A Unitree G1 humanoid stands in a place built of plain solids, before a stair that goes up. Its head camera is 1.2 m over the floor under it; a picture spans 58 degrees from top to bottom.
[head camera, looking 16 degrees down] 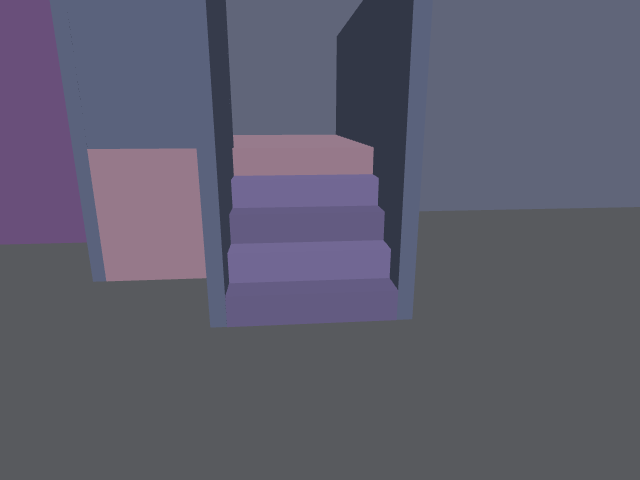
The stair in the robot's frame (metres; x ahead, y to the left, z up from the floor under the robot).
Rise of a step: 0.20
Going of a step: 0.21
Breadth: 1.02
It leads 5 degrees to the left of straight ahead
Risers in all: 5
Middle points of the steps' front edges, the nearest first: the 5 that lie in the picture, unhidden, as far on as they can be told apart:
2.36 0.04 0.20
2.57 0.06 0.39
2.77 0.08 0.59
2.98 0.10 0.78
3.19 0.11 0.98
